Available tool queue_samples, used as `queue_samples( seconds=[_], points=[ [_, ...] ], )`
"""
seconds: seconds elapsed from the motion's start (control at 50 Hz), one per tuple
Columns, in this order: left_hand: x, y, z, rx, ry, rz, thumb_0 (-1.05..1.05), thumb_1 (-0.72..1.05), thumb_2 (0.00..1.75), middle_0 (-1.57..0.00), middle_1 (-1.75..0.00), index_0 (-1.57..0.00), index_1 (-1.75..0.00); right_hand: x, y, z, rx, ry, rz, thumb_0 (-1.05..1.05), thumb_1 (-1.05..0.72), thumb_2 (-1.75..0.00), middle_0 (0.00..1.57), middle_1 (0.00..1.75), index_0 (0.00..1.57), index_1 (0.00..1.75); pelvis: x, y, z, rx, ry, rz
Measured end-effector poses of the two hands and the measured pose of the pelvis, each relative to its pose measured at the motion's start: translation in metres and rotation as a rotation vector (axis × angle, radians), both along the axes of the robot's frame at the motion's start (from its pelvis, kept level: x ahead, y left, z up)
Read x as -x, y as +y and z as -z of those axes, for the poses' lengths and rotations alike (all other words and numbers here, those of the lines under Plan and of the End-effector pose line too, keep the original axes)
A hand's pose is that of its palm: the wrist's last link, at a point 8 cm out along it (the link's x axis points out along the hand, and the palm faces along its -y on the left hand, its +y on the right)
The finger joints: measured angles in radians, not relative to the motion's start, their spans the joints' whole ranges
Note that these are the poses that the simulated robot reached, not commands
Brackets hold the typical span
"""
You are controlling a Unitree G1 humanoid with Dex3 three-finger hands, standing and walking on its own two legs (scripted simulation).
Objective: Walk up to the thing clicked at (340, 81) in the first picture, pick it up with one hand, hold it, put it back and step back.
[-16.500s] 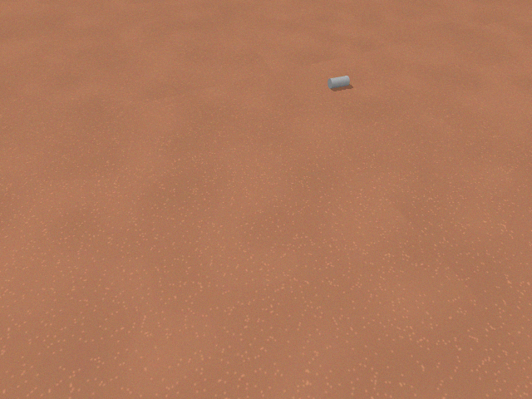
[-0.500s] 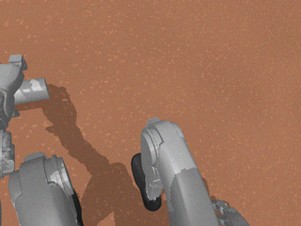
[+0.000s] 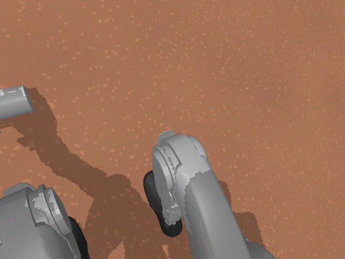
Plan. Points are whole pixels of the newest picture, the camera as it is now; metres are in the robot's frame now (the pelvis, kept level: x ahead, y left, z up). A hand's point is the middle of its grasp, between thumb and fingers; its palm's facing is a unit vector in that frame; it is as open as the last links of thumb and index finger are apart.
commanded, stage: close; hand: left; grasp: from above
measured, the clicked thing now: out of the picture +0.50 +0.23 -0.27
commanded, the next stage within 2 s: settle in 1.72 s
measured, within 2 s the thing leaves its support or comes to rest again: neither
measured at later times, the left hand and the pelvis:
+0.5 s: hand out of the picture +0.48 +0.24 -0.24, palm faces -0.45 -0.08 -0.89, open 11.3 cm; pelvis -0.01 +0.00 +0.00, yaw -2 degrees
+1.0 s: hand out of the picture +0.48 +0.24 -0.24, palm faces -0.44 -0.08 -0.90, open 10.1 cm; pelvis -0.01 +0.01 +0.00, yaw -2 degrees
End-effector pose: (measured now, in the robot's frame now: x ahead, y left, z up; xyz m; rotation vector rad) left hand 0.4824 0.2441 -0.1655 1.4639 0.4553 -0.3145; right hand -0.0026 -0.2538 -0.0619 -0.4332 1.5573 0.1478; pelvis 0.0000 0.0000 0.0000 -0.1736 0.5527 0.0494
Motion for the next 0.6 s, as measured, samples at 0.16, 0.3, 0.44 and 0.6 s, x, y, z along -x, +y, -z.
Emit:
queue_samples(
  seconds=[0.16, 0.3, 0.44, 0.6],
  points=[
    [0.006, -0.003, 0.004, 0.017, -0.013, 0.045, 0.0, -0.35, 1.0, -0.12, -1.07, -0.16, -1.04, -0.003, -0.005, -0.009, 0.025, -0.018, -0.046, 0.0, -0.9, -0.89, 0.2, 0.3, 0.2, 0.3, 0.003, 0.0, 0.001, 0.009, -0.027, 0.003],
    [0.002, -0.007, 0.005, 0.001, -0.05, 0.049, 0.0, -0.23, 0.98, -0.21, -1.04, -0.25, -1.01, -0.007, -0.004, -0.012, 0.025, -0.045, -0.08, 0.0, -0.9, -0.89, 0.2, 0.3, 0.2, 0.3, 0.005, 0.002, 0.002, 0.018, -0.038, 0.008],
    [0.0, -0.007, 0.01, -0.011, -0.04, 0.009, 0.0, -0.16, 0.91, -0.26, -1.0, -0.31, -0.96, -0.007, 0.001, -0.013, -0.001, -0.052, -0.091, 0.0, -0.9, -0.89, 0.2, 0.3, 0.2, 0.3, 0.006, 0.003, 0.002, 0.024, -0.041, 0.013],
    [0.0, -0.004, 0.017, -0.006, -0.014, -0.001, 0.0, -0.09, 0.84, -0.31, -0.96, -0.36, -0.91, 0.0, 0.008, -0.014, -0.021, -0.032, -0.09, 0.0, -0.9, -0.89, 0.2, 0.3, 0.2, 0.3, 0.006, 0.004, 0.002, 0.03, -0.046, 0.016]
  ],
)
